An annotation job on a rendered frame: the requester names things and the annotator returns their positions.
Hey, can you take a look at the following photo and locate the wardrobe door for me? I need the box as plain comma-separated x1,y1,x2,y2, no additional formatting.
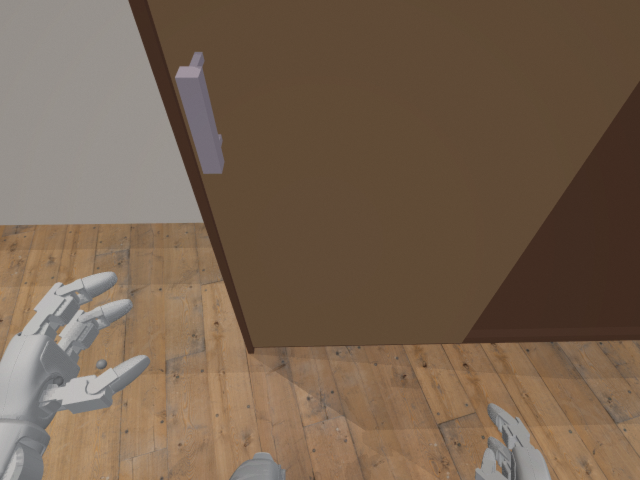
147,0,640,347
471,81,640,330

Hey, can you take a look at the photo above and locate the handle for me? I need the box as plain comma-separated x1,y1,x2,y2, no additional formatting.
175,52,224,174

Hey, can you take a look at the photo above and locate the robot left thigh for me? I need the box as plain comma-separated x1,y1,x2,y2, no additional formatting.
229,458,286,480

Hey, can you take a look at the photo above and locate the robot left forearm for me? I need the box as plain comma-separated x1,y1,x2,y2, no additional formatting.
0,419,50,480

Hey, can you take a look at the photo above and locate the robot left hand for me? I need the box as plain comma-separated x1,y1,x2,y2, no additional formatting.
0,272,150,430

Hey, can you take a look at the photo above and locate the robot right hand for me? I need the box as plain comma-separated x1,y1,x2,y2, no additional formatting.
475,403,551,480

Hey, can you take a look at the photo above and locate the robot left shin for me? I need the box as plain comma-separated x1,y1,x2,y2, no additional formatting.
253,452,274,461

